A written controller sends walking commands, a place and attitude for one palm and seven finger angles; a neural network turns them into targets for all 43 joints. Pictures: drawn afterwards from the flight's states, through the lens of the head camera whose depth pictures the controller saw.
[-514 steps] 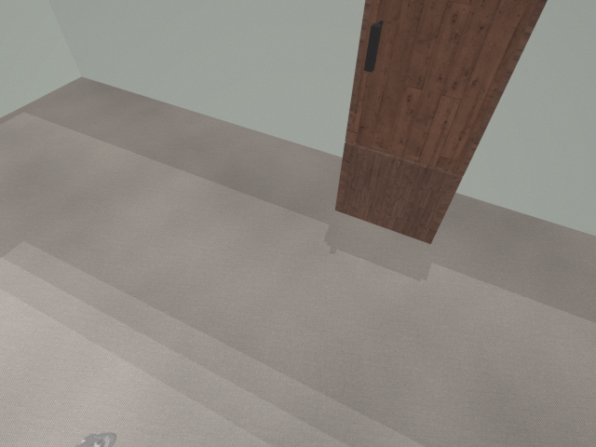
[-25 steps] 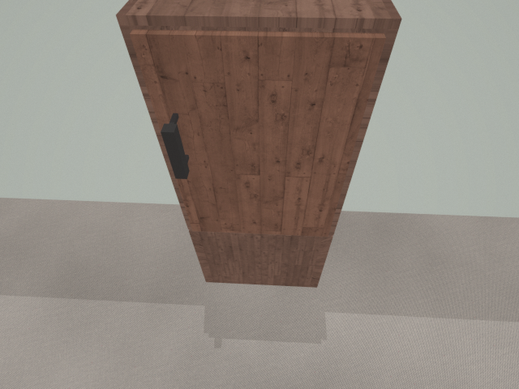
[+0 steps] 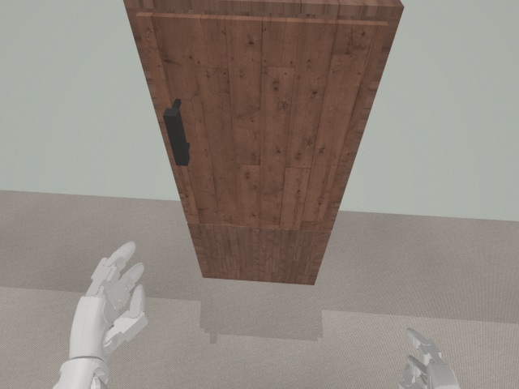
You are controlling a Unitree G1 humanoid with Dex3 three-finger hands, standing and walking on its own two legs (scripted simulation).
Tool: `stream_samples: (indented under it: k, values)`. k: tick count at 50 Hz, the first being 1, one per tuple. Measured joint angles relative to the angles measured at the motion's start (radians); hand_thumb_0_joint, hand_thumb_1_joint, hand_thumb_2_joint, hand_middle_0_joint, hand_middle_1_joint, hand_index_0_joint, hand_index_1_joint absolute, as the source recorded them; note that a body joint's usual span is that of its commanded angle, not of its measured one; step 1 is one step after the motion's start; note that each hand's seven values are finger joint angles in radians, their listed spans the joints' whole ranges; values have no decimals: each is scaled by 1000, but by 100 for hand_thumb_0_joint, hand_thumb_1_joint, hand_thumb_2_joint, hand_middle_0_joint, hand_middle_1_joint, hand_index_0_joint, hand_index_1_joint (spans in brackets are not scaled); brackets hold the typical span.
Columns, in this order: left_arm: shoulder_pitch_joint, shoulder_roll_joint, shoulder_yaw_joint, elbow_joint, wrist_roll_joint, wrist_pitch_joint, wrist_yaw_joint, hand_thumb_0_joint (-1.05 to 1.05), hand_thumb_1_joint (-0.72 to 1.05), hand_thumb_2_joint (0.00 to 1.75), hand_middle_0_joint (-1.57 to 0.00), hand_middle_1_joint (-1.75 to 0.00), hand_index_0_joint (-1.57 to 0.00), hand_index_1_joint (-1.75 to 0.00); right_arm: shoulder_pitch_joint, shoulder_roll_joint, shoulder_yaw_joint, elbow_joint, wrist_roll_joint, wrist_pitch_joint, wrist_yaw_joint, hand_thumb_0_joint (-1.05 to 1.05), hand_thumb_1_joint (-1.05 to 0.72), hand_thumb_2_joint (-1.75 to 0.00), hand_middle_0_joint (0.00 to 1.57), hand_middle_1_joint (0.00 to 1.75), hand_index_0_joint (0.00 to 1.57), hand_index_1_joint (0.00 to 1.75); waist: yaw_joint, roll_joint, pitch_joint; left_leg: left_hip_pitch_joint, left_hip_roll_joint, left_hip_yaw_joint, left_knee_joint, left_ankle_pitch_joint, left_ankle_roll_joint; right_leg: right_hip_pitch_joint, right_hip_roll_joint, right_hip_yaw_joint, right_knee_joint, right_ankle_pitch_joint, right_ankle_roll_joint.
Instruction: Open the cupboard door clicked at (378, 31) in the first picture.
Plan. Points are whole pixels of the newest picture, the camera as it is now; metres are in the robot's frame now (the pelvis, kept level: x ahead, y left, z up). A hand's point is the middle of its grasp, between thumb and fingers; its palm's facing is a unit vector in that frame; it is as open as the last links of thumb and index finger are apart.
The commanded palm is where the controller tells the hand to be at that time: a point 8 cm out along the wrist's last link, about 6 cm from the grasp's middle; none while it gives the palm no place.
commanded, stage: raise the hand with hooked fingers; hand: left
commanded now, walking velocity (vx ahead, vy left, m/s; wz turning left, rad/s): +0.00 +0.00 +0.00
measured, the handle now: (180, 132) +0.60 +0.19 +0.05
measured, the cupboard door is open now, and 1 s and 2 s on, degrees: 0 0 0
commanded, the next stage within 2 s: move the hooked fingers beside the handle in 1.86 s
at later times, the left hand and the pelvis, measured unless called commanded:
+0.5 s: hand (115, 332) +0.20 +0.22 +0.01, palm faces -0.06 -1.00 -0.06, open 10.5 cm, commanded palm +0.17 +0.28 +0.01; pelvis -0.04 +0.01 -0.05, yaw +1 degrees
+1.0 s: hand (77, 294) +0.24 +0.27 +0.05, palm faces +0.00 -1.00 -0.06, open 13.3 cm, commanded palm +0.21 +0.32 +0.05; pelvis -0.01 +0.02 -0.02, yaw +1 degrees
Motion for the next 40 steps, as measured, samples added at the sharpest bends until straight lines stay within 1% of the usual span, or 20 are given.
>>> stream_samples:
  k: [2, 3, 4, 5, 7, 9, 11, 13, 15, 17, 19, 23, 25, 27, 30, 34, 37, 40]
  values:
    - [-8, 15, 21, 6, -21, -134, -112, 1, 77, 84, -21, -39, -21, -39, -43, -14, -12, -72, -1, -10, 21, 1, -91, -90, 20, 30, 20, 30, 4, -16, -20, -100, 5, 4, 105, -39, -2, -101, 0, 8, 99, -31, -5]
    - [-7, 24, 27, 9, -31, -177, -166, 1, 75, 83, -21, -40, -21, -40, -60, -23, -17, -107, 2, -11, 28, 1, -91, -90, 20, 30, 20, 30, 8, -22, -26, -145, 7, 4, 157, -59, -5, -147, 0, 11, 147, -47, -6]
    - [-1, 32, 30, 9, -43, -198, -212, 1, 73, 82, -21, -42, -21, -42, -74, -32, -21, -140, 7, -9, 32, 1, -91, -90, 20, 30, 20, 30, 14, -27, -32, -186, 8, 4, 204, -76, -4, -189, -1, 13, 191, -62, -6]
    - [9, 39, 31, 6, -57, -197, -247, 1, 71, 81, -22, -43, -21, -43, -84, -40, -23, -171, 13, -4, 32, 1, -91, -90, 20, 30, 20, 30, 21, -32, -36, -222, 9, 3, 245, -91, -5, -224, -3, 14, 230, -75, -8]
    - [32, 46, 33, -5, -81, -160, -283, 1, 66, 80, -22, -46, -22, -46, -94, -53, -23, -222, 22, 5, 24, 1, -91, -90, 20, 30, 20, 30, 35, -36, -40, -281, 8, -6, 313, -117, -3, -278, -6, 10, 290, -97, -9]
    - [53, 49, 39, -28, -90, -112, -278, 1, 61, 78, -23, -49, -22, -49, -93, -56, -17, -257, 25, 12, 13, 1, -91, -90, 20, 30, 20, 30, 49, -33, -37, -323, 10, -20, 366, -134, -4, -310, -7, -1, 329, -112, -10]
    - [71, 51, 45, -68, -83, -80, -249, 1, 56, 76, -23, -52, -23, -52, -86, -48, -3, -270, 24, 16, 2, 1, -91, -90, 20, 30, 20, 30, 58, -26, -29, -349, 14, -38, 403, -147, -5, -322, -6, -17, 349, -118, -12]
    - [73, 62, 48, -118, -72, -65, -224, 2, 52, 74, -23, -55, -23, -55, -73, -33, 22, -264, 19, 19, -7, 1, -91, -90, 20, 30, 20, 30, 65, -18, -21, -367, 18, -54, 428, -154, -5, -327, -3, -33, 358, -121, -13]
    - [52, 76, 49, -154, -65, -58, -215, 2, 47, 72, -24, -58, -23, -58, -59, -12, 50, -241, 17, 21, -12, 1, -90, -90, 20, 30, 20, 30, 65, -8, -13, -378, 21, -70, 442, -156, -5, -325, -1, -48, 357, -118, -14]
    - [16, 92, 50, -171, -64, -42, -222, 2, 42, 70, -24, -61, -23, -61, -44, 11, 77, -211, 17, 25, -15, 1, -90, -90, 20, 30, 20, 30, 60, 6, -6, -382, 22, -81, 445, -153, -4, -319, 1, -59, 347, -112, -14]
    - [-26, 109, 56, -169, -68, -7, -238, 2, 38, 68, -24, -64, -24, -64, -26, 33, 100, -183, 19, 34, -16, 1, -90, -90, 20, 30, 20, 30, 50, 17, -2, -379, 23, -84, 437, -146, -2, -312, 2, -62, 331, -102, -12]
    - [-71, 134, 83, -139, -89, 80, -256, 1, 28, 64, -25, -70, -24, -70, 21, 62, 124, -148, 23, 49, -18, 1, -90, -90, 20, 30, 20, 30, 19, 34, -1, -350, 21, -70, 388, -123, 5, -285, 4, -51, 281, -75, -4]
    - [-72, 142, 102, -124, -99, 105, -254, 1, 24, 62, -25, -73, -25, -73, 47, 63, 125, -141, 22, 50, -19, 1, -90, -90, 21, 30, 20, 30, 5, 38, -4, -330, 19, -58, 357, -111, 10, -270, 4, -40, 254, -62, 0]
    - [-64, 147, 121, -114, -109, 108, -248, 1, 19, 60, -26, -76, -25, -76, 71, 55, 120, -139, 21, 46, -20, 1, -90, -90, 21, 30, 20, 30, -4, 37, -7, -311, 17, -48, 329, -101, 14, -257, 4, -31, 230, -51, 5]
    - [-57, 152, 142, -104, -118, 87, -243, 1, 12, 57, -26, -80, -26, -80, 95, 28, 106, -138, 20, 34, -22, 1, -90, -90, 21, 30, 20, 30, -8, 34, -7, -291, 13, -38, 302, -92, 19, -240, 2, -22, 206, -42, 10]
    - [-62, 155, 153, -90, -122, 58, -253, 1, 3, 53, -27, -86, -26, -86, 101, -14, 85, -134, 22, 17, -28, 1, -90, -90, 21, 30, 20, 30, -5, 27, -3, -272, 8, -35, 285, -90, 25, -221, -1, -19, 189, -39, 16]
    - [-76, 160, 156, -76, -122, 55, -266, 1, -4, 50, -27, -91, -27, -91, 89, -38, 73, -134, 25, 9, -34, 1, -90, -90, 20, 30, 20, 30, -2, 23, 2, -257, 7, -37, 276, -90, 28, -202, -2, -21, 177, -39, 19]
    - [-94, 170, 161, -66, -123, 61, -276, 0, -11, 47, -28, -95, -27, -95, 70, -48, 68, -140, 26, 5, -38, 1, -90, -90, 20, 30, 20, 30, 2, 17, 7, -237, 7, -37, 264, -90, 29, -181, -1, -22, 163, -38, 21]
